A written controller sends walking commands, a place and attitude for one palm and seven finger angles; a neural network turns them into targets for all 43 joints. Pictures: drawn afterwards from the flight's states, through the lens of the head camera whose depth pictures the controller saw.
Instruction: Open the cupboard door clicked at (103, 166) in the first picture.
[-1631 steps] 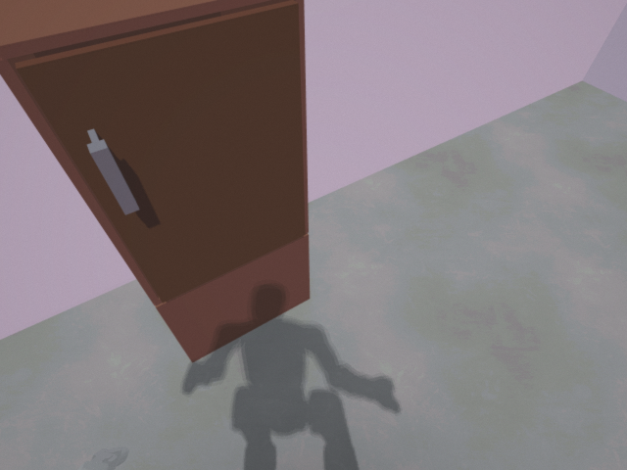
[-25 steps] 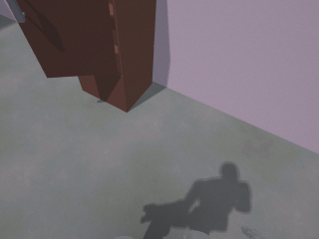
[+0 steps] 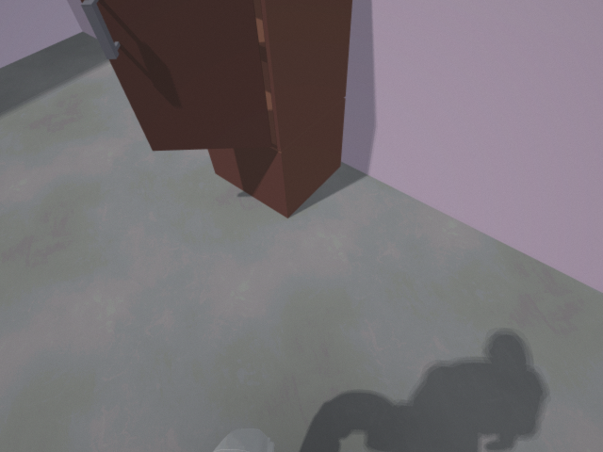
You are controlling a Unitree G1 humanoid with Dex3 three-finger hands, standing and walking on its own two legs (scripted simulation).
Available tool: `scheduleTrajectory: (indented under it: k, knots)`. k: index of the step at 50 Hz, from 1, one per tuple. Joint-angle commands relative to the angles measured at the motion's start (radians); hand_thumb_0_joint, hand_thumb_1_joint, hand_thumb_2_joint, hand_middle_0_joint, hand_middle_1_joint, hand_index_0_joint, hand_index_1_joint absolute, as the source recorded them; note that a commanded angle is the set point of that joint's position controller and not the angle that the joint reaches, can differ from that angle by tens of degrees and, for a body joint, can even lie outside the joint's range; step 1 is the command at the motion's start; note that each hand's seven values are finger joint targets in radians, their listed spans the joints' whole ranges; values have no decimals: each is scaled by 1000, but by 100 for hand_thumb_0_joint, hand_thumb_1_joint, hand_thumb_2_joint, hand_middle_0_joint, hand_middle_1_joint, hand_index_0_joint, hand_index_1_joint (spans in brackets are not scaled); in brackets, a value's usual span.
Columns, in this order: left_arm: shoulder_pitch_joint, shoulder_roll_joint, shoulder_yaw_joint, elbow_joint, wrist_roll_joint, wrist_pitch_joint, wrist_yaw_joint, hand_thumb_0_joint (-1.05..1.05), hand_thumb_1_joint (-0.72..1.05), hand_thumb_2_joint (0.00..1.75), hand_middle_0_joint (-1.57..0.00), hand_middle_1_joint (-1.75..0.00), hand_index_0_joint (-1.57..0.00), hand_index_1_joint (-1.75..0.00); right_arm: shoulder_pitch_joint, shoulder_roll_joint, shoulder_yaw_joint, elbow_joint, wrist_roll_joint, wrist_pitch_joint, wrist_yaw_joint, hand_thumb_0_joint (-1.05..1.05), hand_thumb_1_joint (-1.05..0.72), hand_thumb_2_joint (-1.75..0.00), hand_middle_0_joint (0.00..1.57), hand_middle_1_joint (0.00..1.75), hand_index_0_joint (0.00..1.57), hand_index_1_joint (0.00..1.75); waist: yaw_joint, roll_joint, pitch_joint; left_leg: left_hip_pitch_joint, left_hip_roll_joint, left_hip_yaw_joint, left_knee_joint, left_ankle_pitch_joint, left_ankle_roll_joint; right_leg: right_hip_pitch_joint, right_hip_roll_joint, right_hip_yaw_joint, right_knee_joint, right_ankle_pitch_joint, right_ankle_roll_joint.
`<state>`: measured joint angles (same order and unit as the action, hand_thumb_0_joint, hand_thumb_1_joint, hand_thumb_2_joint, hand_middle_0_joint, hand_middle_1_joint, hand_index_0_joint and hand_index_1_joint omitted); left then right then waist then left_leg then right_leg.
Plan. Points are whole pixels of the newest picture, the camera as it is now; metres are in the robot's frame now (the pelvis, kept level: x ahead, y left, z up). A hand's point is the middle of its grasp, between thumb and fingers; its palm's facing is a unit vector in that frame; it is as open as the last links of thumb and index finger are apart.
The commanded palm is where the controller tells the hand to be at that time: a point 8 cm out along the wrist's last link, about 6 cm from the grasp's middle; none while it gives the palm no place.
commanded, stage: take the last steps up to it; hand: left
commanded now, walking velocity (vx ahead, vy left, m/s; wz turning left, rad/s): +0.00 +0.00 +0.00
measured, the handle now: (104, 26) +1.00 +0.53 +0.06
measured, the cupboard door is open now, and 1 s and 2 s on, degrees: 39 39 39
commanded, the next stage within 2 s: come to a stop and stand still in 1.38 s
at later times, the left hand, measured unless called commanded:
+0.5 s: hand out of the picture +0.10 +0.27 -0.17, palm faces +0.18 -0.97 -0.18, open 7.4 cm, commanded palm none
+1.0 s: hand (147, 371) +0.25 +0.28 -0.16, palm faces +0.24 -0.94 -0.24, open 7.1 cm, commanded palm none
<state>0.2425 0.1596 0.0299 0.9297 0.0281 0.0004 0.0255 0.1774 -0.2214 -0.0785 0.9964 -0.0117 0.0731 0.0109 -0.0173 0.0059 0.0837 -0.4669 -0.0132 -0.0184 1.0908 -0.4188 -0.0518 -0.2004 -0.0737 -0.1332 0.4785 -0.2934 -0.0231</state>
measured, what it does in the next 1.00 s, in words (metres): walks ahead: left foot, then right foot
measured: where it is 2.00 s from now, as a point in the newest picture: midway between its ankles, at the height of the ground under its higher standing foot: (254, 367)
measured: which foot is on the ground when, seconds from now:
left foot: up 0.00-0.22, down 0.24-0.76, up 0.78-1.00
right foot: down 0.00-0.24, up 0.26-0.72, down 0.74-1.00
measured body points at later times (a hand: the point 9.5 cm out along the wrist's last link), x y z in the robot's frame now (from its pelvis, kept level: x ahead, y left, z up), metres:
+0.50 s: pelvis +0.07 +0.07 +0.00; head +0.09 +0.09 +0.45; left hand +0.09 +0.32 -0.16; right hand +0.11 -0.15 -0.15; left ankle -0.01 +0.12 -0.74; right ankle +0.12 -0.07 -0.66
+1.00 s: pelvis +0.26 +0.09 +0.01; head +0.29 +0.08 +0.45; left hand +0.24 +0.33 -0.14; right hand +0.30 -0.14 -0.16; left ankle +0.25 +0.26 -0.66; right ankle +0.27 +0.00 -0.74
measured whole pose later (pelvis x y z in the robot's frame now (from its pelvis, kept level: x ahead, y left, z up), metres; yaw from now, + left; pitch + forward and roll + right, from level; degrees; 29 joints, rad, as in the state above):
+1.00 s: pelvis +0.26 +0.09 +0.01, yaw +11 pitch +0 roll +2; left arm 0.27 0.17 0.07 1.04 0.02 -0.07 0.02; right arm 0.29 -0.17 -0.06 1.07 -0.03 0.00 0.01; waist -0.01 0.00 0.05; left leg -0.56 0.09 0.00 1.05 -0.19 -0.03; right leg -0.17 -0.05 -0.17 0.38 -0.22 -0.05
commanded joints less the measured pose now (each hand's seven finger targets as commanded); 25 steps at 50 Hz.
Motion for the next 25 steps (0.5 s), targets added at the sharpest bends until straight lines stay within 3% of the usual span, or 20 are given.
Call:
scheduleTrajectory:
  k: [1, 4, 6, 8, 9, 10, 11, 12, 13, 15, 16, 18, 20, 25]
  knots:
    - [91, 192, 52, -23, 1, -28, 11, 0, 90, 90, -20, -30, -20, -30, -71, -27, 9, -65, 4, -35, -3, 0, -90, -90, 20, 30, 20, 30, 57, -168, -104, -20, 14, 43, -197, -53, -6, 189, -242, 141, -101, 631, -107]
    - [143, 207, 63, 15, 5, -31, 4, 0, 90, 90, -20, -30, -20, -30, -98, -17, 19, -68, 3, -49, 0, 0, -90, -90, 20, 30, 20, 30, 88, -202, -110, 7, 6, 78, -319, -63, 4, 233, -273, 176, -108, 559, -110]
    - [147, 222, 69, 27, 4, -33, -2, 0, 90, 90, -20, -30, -20, -30, -94, -27, 21, -68, 1, -57, 3, 0, -90, -90, 20, 30, 20, 30, 89, -213, -105, 27, 6, 92, -381, -55, 14, 232, -294, 182, -115, 468, -114]
    - [122, 226, 73, 35, 1, -36, -7, 0, 90, 90, -20, -30, -20, -30, -55, -36, 22, -55, -1, -68, 4, 0, -90, -90, 20, 30, 20, 30, 62, -194, -108, 127, 5, 112, -499, 11, 26, 170, -297, 165, -96, 341, -98]
    - [95, 227, 75, 36, 0, -33, -11, 0, 90, 90, -20, -30, -20, -30, -19, -39, 22, -43, -3, -74, 4, 0, -90, -90, 20, 30, 20, 30, 35, -176, -100, 227, -4, 131, -587, 61, 31, 94, -277, 131, -65, 243, -71]
    - [58, 214, 74, 29, -7, -29, -15, 0, 90, 90, -20, -30, -20, -30, 51, -61, 17, -23, -5, -82, 1, 0, -90, -90, 20, 30, 20, 30, -9, -120, -107, 371, -6, 118, -695, 122, 54, -14, -236, 76, 23, 178, -33]
    - [39, 165, 68, 7, -15, -24, -23, 0, 90, 90, -20, -30, -20, -30, 145, -149, -3, 0, -13, -92, -6, 0, -90, -90, 20, 30, 20, 30, -54, 120, -149, 535, 157, -106, -761, 131, 132, -191, -125, -31, 251, 13, 24]
    - [-22, 107, 48, -41, -14, -22, -29, 0, 90, 90, -20, -30, -20, -30, 236, -228, -23, 13, -23, -86, -17, 0, -90, -90, 20, 30, 20, 30, -91, 345, -135, 623, 359, -399, -823, 255, 259, -441, -1, -60, 509, -344, 64]
    - [-102, 121, 46, -60, -4, -17, -24, 0, 90, 90, -20, -30, -20, -30, 263, -220, -19, 30, -18, -75, -27, 0, -90, -90, 20, 30, 20, 30, -101, 228, -97, 577, 389, -375, -825, 287, 319, -501, -26, 48, 630, -352, 39]
    - [-127, 122, 49, -37, 1, -15, -30, 0, 90, 90, -20, -30, -20, -30, 192, -148, 4, -3, -15, -89, -36, 0, -90, -90, 20, 30, 20, 30, -57, 180, -21, 456, 320, -336, -862, 237, 293, -512, -61, 101, 710, -204, 35]
    - [-95, 120, 50, -15, 0, -13, -37, 0, 90, 90, -20, -30, -20, -30, 150, -126, 14, -16, -13, -97, -37, 0, -90, -90, 20, 30, 20, 30, -25, 149, 3, 416, 294, -278, -883, 254, 274, -493, -68, 115, 719, -135, 36]
    - [-37, 110, 45, 17, 2, -10, -42, 0, 90, 90, -20, -30, -20, -30, 146, -106, 25, -16, -9, -119, -37, 0, -90, -90, 20, 30, 20, 30, 9, 77, 8, 415, 238, -185, -889, 410, 250, -465, -56, 96, 711, -38, 44]
    - [-18, 111, 42, 27, 0, -11, -41, 0, 90, 90, -20, -30, -20, -30, 175, -104, 27, -2, -5, -131, -36, 0, -90, -90, 20, 30, 20, 30, 22, 68, -22, 455, 218, -134, -878, 552, 247, -462, -51, 83, 689, -3, 55]
    - [-111, 93, 33, -5, -3, -14, -39, 0, 90, 90, -20, -30, -20, -30, 264, -78, 32, 41, -4, -134, -37, 0, -90, -90, 20, 30, 20, 30, 3, 75, 0, 505, 205, -96, -883, 649, 253, -494, -43, 53, 538, 37, 60]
